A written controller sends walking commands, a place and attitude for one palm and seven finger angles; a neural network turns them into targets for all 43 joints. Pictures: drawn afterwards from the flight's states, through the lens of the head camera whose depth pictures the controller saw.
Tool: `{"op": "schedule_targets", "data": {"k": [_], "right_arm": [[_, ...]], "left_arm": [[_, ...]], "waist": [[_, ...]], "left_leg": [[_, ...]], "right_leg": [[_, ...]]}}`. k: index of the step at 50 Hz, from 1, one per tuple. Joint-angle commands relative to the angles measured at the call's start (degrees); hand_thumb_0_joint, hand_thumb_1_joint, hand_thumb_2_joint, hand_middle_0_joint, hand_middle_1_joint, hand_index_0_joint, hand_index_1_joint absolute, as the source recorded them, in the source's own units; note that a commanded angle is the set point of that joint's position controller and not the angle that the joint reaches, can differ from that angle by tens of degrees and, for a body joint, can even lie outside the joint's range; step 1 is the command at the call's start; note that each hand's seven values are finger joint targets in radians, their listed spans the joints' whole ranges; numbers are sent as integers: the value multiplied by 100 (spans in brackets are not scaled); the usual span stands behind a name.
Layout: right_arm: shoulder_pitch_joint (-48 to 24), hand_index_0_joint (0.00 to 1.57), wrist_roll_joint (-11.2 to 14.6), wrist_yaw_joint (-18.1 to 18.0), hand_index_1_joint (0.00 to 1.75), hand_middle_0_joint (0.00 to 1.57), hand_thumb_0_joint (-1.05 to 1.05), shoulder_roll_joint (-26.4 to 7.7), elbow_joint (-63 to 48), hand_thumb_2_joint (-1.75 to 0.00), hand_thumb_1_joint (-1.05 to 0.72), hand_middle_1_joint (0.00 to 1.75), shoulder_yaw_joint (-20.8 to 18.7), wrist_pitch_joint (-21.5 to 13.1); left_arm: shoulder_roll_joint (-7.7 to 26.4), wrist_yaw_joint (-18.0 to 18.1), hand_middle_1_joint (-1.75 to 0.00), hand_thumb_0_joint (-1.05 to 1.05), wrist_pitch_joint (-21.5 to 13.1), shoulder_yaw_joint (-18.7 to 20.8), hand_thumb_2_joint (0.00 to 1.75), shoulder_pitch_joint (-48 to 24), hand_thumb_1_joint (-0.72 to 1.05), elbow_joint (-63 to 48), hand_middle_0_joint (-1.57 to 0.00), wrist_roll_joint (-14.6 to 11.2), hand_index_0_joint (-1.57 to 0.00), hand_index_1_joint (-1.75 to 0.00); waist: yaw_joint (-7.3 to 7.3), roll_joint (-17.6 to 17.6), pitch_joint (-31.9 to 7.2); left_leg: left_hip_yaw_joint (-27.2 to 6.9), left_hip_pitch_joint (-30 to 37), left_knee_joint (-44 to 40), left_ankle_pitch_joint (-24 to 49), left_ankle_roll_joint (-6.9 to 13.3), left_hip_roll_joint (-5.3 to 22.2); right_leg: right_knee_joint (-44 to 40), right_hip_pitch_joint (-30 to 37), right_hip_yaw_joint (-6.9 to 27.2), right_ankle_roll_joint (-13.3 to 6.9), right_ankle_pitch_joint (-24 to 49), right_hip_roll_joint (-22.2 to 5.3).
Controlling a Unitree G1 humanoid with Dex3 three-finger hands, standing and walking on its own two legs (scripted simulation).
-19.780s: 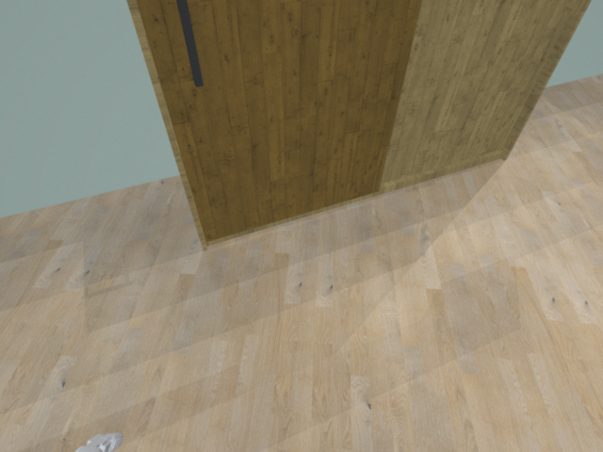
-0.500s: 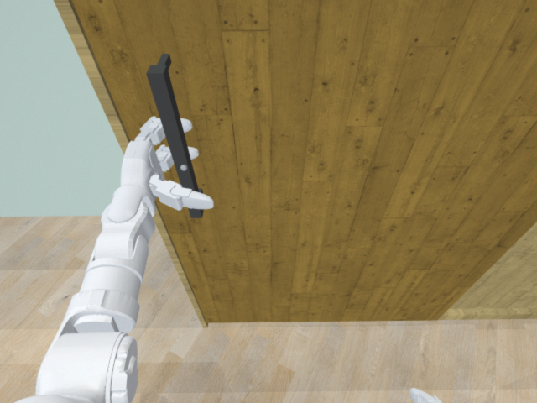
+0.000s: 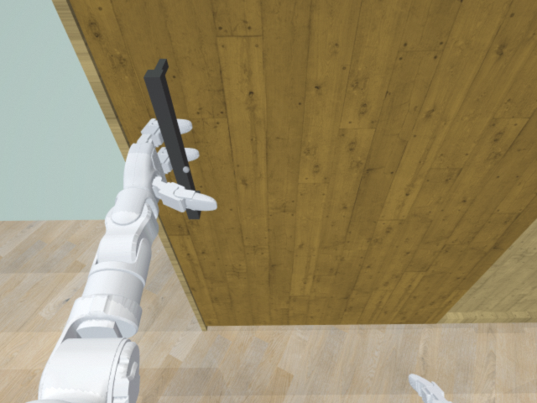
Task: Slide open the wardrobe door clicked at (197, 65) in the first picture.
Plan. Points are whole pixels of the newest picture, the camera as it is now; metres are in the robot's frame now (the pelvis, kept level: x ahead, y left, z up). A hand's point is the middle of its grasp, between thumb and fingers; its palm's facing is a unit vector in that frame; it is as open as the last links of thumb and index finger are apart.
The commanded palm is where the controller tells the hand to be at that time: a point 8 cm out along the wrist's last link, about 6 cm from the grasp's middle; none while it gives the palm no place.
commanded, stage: slide the fingers in behind the handle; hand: left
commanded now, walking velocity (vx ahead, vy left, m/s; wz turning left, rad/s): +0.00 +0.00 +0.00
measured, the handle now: (180, 150) +0.48 +0.16 +0.13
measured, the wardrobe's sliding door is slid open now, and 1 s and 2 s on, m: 0.00 0.00 0.00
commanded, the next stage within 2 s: grip the handle and tug to test in 0.32 s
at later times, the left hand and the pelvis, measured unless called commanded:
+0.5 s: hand (181, 169) +0.41 +0.15 +0.15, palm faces +0.00 -1.00 +0.01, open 14.0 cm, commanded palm +0.38 +0.20 +0.14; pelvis +0.00 +0.01 +0.00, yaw -1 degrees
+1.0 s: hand (182, 168) +0.42 +0.15 +0.15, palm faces +0.02 -1.00 +0.01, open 7.6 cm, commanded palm +0.38 +0.20 +0.14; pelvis +0.01 +0.02 +0.00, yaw -1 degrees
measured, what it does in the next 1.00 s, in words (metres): stands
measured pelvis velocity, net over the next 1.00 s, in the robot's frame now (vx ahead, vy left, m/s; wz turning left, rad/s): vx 0.01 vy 0.02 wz -0.03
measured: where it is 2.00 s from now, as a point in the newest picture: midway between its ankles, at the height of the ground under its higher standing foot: outside the picture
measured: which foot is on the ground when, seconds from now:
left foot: down 0.00-1.00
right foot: down 0.00-1.00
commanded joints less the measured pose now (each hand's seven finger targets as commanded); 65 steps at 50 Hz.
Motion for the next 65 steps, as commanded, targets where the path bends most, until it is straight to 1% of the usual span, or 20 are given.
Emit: {"op": "schedule_targets", "data": {"k": [1,9,12,16,19,21,25,27,30,31,33,34,38,43,47,51,55,59,60,65], "right_arm": [[-214,20,-6,-44,30,20,0,-697,-752,-90,-90,30,-247,-238],[-236,20,-7,-49,30,20,0,-680,-735,-90,-90,30,-252,-217],[-231,20,-11,-44,30,20,0,-688,-735,-90,-90,30,-251,-199],[-215,20,-23,-69,30,20,0,-718,-740,-90,-90,30,-263,-163],[-265,20,-22,-58,30,20,0,-679,-768,-90,-90,30,-234,-154],[-249,20,-18,-69,30,20,0,-695,-759,-90,-90,30,-244,-138],[-314,20,-2,-49,30,20,0,-654,-817,-90,-90,30,-243,-151],[-294,20,-17,-48,30,20,0,-675,-795,-90,-90,30,-250,-136],[-282,20,-21,-58,30,20,0,-674,-796,-90,-90,30,-248,-128],[-254,20,-33,-59,30,20,0,-701,-802,-90,-90,30,-265,-118],[-320,20,-23,-47,30,20,0,-668,-829,-90,-90,30,-257,-118],[-318,20,-28,-33,30,20,0,-644,-834,-90,-90,30,-255,-129],[-293,20,-37,-15,30,20,0,-664,-827,-90,-90,30,-282,-124],[-343,20,-36,-2,30,20,0,-659,-888,-90,-90,30,-273,-115],[-335,20,-46,-10,30,20,0,-666,-886,-90,-90,30,-284,-87],[-326,20,-49,-17,30,20,0,-670,-880,-90,-90,30,-296,-64],[-348,20,-52,-17,30,20,0,-651,-886,-90,-90,30,-296,-47],[-352,20,-58,-42,30,20,0,-668,-896,-90,-90,30,-293,9],[-393,20,-61,-40,30,20,0,-645,-935,-90,-90,30,-287,11],[-414,20,-52,-51,30,20,0,-646,-943,-90,-90,30,-270,52]], "left_arm": [[847,-62,-120,0,-471,31,30,-2530,-50,-1362,-30,-64,-30,-120],[926,-35,-120,0,-424,151,30,-2419,-50,-1451,-30,-55,-30,-120],[867,-18,-120,0,-385,121,30,-2329,-50,-1413,-30,-67,-30,-120],[1136,15,-120,0,-340,371,30,-2298,-50,-1368,-30,-53,-30,-120],[1079,-14,-120,0,-325,324,30,-2249,-50,-1519,-30,-50,-30,-120],[1092,-24,-120,0,-305,338,30,-2161,-50,-1405,-30,-57,-30,-120],[846,-20,-123,0,-292,180,38,-2137,-31,-1676,-32,-88,-32,-123],[997,29,-124,0,-279,319,42,-2048,-22,-1627,-33,-78,-33,-124],[877,62,-126,0,-247,197,48,-2241,-8,-1632,-35,-63,-35,-126],[1035,86,-127,0,-265,357,50,-2065,-3,-1630,-35,-63,-35,-127],[973,94,-128,0,-269,289,54,-2036,6,-1795,-36,-31,-36,-128],[741,79,-129,0,-270,89,56,-2128,11,-1921,-36,-32,-36,-129],[872,108,-131,0,-253,227,64,-1910,29,-1976,-38,-29,-38,-131],[744,75,-135,0,-205,106,74,-1779,53,-2226,-41,-41,-41,-135],[894,91,-137,0,-121,290,82,-1494,71,-2201,-43,-54,-43,-137],[804,94,-140,0,-70,184,90,-1542,90,-2318,-45,-42,-45,-140],[781,80,-140,0,2,175,90,-1527,90,-2428,-45,-45,-45,-140],[1084,51,-140,0,47,411,90,-1449,90,-2485,-45,-55,-45,-140],[921,27,-140,0,70,298,90,-1358,90,-2528,-45,-59,-45,-140],[906,-10,-140,0,143,285,90,-1331,90,-2440,-45,-84,-45,-140]], "waist": [[-38,-375,-1648],[45,-196,-1741],[25,-351,-1690],[71,-470,-1680],[98,-174,-1705],[70,-346,-1565],[96,-10,-1697],[125,-159,-1725],[22,-369,-1594],[101,-407,-1685],[136,-151,-1737],[85,-22,-1794],[132,-244,-1816],[134,-158,-1784],[203,-213,-1773],[145,-236,-1767],[145,-169,-1817],[183,-339,-1865],[199,-207,-1874],[171,-196,-1714]], "left_leg": [[-148,905,-111,1324,337,-296],[-169,982,-137,1426,319,-287],[-185,982,-152,1496,318,-265],[-174,922,-170,1469,324,-260],[-147,960,-171,1518,303,-271],[-163,922,-182,1489,311,-250],[-173,1098,-178,1625,275,-242],[-204,1090,-189,1650,271,-219],[-202,1043,-224,1503,280,-211],[-204,1044,-220,1612,280,-200],[-191,1124,-213,1734,263,-203],[-180,1223,-197,1824,261,-209],[-188,1211,-183,1956,260,-188],[-172,1225,-214,2022,252,-184],[-159,1204,-214,2192,260,-179],[-144,1249,-197,2176,266,-190],[-119,1295,-185,2279,272,-204],[-92,1215,-192,2383,282,-219],[-70,1240,-188,2428,288,-232],[-76,1182,-199,2272,286,-242]], "right_leg": [[-404,482,271,144,2329,55],[-384,491,262,109,2316,69],[-386,488,221,112,2339,80],[-405,581,239,113,2303,74],[-400,574,256,95,2349,68],[-429,547,227,100,2283,80],[-396,486,212,65,2288,94],[-394,512,198,65,2255,101],[-438,442,191,90,2146,114],[-421,561,187,73,2208,112],[-385,563,199,55,2314,104],[-380,520,190,59,2370,107],[-376,614,183,60,2507,121],[-376,659,171,59,2570,121],[-374,775,172,55,2757,117],[-401,767,171,63,2761,116],[-393,786,194,73,2966,106],[-369,1004,223,88,3288,78],[-364,1005,234,89,3335,74],[-399,933,219,94,3224,71]]}}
